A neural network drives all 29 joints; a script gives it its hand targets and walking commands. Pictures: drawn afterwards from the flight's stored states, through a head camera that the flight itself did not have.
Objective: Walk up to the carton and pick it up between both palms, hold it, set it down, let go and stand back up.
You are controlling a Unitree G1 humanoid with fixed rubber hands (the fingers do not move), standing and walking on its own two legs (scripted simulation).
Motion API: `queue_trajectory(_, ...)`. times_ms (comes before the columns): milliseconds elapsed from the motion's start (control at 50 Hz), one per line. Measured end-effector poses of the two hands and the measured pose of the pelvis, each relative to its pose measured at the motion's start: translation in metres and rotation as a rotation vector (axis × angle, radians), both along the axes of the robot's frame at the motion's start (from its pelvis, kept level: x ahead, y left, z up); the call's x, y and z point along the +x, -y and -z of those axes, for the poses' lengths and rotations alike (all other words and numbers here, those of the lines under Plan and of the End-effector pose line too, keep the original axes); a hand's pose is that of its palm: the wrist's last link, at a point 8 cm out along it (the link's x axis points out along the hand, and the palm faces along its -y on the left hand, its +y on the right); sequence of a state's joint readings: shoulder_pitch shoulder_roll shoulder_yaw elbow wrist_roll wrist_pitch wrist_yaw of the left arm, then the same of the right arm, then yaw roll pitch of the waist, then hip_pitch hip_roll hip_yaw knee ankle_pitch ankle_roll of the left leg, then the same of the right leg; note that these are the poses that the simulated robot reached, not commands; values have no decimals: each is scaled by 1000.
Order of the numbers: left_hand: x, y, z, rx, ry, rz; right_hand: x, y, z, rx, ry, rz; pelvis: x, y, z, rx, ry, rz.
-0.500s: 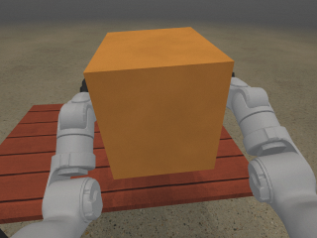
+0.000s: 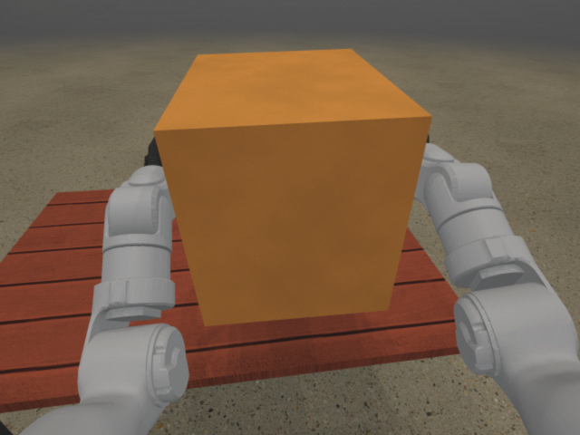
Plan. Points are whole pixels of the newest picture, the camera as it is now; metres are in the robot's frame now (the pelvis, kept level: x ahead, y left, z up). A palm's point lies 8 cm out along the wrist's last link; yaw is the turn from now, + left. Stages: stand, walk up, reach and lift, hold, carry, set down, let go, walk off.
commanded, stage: hold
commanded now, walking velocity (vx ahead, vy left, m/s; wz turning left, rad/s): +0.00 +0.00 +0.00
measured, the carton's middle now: (285, 172) +0.41 +0.00 +0.24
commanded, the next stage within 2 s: none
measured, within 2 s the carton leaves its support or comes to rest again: neither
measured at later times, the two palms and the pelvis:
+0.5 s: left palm (161, 180) +0.37 +0.17 +0.26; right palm (412, 155) +0.37 -0.16 +0.28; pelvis +0.00 +0.00 +0.00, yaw +0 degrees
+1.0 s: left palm (163, 181) +0.37 +0.17 +0.25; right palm (413, 155) +0.37 -0.17 +0.28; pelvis +0.00 -0.01 +0.00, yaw +1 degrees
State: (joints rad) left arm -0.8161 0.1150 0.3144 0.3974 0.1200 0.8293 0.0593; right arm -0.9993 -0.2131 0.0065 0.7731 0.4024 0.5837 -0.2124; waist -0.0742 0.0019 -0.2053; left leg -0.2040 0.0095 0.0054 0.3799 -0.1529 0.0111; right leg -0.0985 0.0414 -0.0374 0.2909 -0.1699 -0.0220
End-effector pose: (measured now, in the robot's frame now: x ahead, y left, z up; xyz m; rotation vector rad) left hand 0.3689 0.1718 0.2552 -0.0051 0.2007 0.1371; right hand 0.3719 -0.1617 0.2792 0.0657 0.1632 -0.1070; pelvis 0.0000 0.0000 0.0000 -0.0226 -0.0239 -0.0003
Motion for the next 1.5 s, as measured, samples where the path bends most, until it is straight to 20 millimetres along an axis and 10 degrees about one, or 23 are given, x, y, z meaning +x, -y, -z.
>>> queue_trajectory(1500,-2,-1,1,-13,-1,-17,4,-2,-6,-6,-10,-15,1,8,0,0,-12,-10)
